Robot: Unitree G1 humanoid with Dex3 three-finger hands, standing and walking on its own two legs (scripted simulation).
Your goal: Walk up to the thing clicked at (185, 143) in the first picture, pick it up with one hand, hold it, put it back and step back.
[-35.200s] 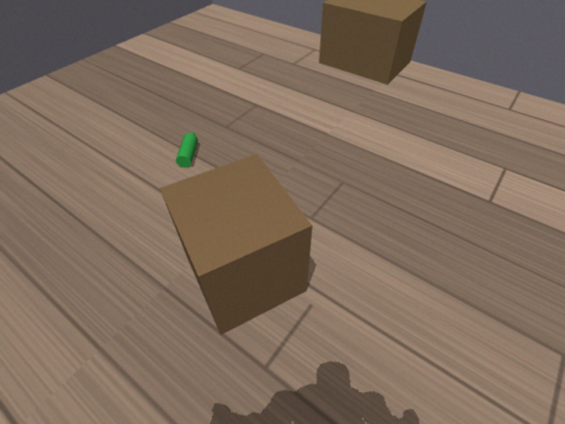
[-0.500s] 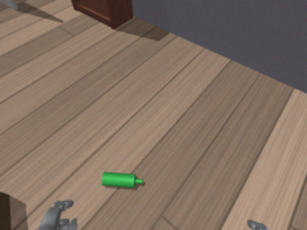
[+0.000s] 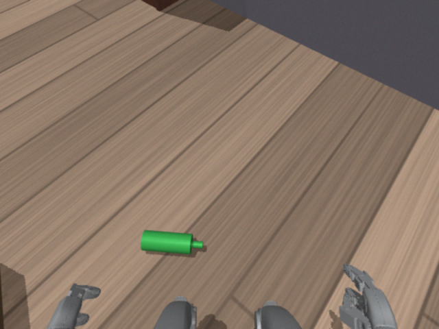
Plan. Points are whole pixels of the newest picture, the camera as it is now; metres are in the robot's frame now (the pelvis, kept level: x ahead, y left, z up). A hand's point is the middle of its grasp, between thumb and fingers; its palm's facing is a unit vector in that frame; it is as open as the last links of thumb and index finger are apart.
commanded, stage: rise first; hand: left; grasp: from above
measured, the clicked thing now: (173, 242) +0.43 +0.20 -0.66
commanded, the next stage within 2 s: none
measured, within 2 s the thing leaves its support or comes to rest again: neither
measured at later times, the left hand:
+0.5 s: hand (111, 308) +0.18 +0.27 -0.28, palm faces -0.43 -0.63 -0.65, open 14.3 cm
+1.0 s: hand (134, 266) +0.30 +0.28 -0.44, palm faces -0.50 -0.20 -0.84, open 14.1 cm
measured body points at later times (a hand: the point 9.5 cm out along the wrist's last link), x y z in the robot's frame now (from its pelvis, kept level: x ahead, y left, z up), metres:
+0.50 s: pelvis -0.04 +0.00 -0.13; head +0.12 +0.02 +0.29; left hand +0.20 +0.30 -0.24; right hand +0.16 -0.26 -0.23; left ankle +0.01 +0.12 -0.67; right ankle -0.01 -0.13 -0.67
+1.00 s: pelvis -0.10 +0.00 -0.30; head +0.11 +0.02 +0.10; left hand +0.32 +0.29 -0.39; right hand -0.01 -0.28 -0.42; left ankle +0.00 +0.12 -0.67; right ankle -0.01 -0.13 -0.67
